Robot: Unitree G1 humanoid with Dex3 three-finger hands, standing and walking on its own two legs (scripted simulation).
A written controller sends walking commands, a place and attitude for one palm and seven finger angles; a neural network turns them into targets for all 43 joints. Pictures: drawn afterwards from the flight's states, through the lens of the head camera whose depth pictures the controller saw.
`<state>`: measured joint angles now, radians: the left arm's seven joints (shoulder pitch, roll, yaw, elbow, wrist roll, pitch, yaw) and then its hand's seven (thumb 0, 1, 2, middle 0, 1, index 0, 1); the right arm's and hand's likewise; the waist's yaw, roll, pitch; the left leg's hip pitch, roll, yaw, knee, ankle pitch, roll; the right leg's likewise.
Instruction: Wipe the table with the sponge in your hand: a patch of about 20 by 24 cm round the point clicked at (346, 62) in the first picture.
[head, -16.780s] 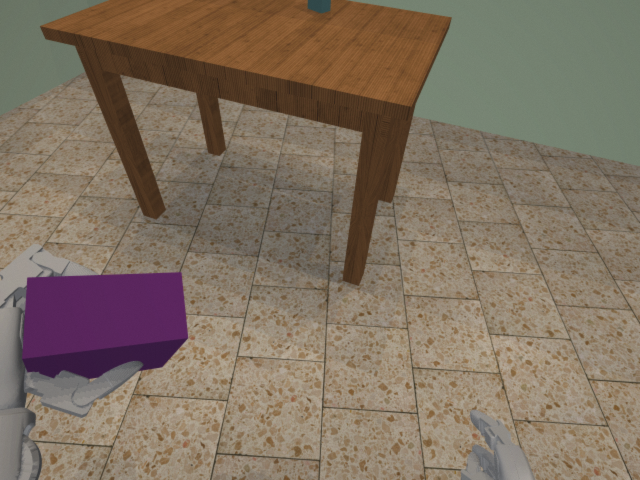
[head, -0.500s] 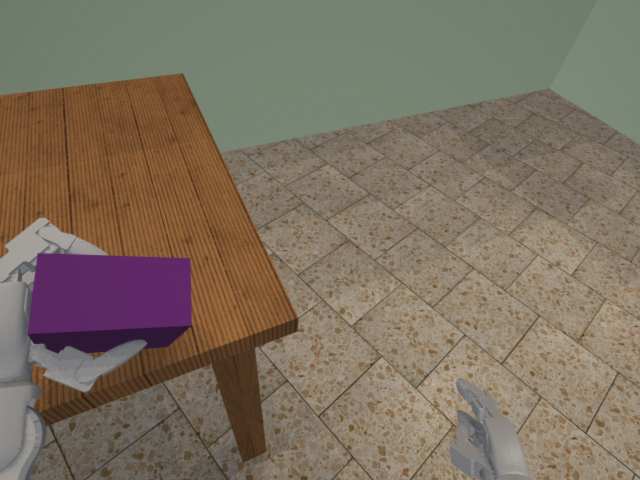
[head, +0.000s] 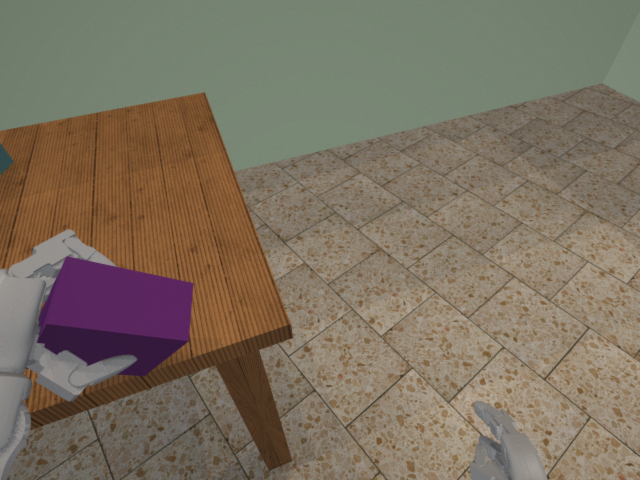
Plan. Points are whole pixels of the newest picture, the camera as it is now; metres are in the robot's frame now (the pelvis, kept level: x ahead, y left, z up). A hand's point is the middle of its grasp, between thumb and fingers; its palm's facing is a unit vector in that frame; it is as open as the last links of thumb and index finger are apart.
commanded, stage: turn the palm down, sponge in hand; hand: left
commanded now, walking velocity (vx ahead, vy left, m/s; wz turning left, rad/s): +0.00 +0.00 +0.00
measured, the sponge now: (130, 327) +0.23 +0.23 +0.13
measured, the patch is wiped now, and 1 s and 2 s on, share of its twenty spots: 0.00 0.00 0.00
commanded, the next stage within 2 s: move the sponge above the wiping area in 1.82 s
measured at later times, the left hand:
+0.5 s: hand (68, 268) +0.25 +0.27 +0.19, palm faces +0.36 -0.45 -0.82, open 10.5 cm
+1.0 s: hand (8, 258) +0.24 +0.32 +0.21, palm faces +0.31 -0.21 -0.93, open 10.5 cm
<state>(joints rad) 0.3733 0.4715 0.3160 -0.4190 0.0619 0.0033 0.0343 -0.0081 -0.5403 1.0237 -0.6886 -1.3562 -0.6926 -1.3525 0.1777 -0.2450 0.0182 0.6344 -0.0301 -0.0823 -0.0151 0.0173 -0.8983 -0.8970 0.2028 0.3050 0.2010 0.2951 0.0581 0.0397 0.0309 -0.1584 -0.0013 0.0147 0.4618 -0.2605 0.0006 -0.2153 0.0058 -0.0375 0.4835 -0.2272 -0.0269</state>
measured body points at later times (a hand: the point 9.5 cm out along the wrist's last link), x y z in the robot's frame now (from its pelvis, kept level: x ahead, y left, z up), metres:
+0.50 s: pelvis +0.03 -0.01 +0.00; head +0.03 -0.04 +0.45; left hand +0.22 +0.29 +0.24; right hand +0.25 -0.24 -0.09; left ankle +0.00 +0.12 -0.74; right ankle +0.02 -0.10 -0.74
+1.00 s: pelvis +0.00 +0.02 +0.01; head -0.01 -0.03 +0.45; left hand +0.22 +0.33 +0.26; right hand +0.26 -0.17 -0.07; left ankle -0.01 +0.12 -0.74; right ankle +0.02 -0.10 -0.74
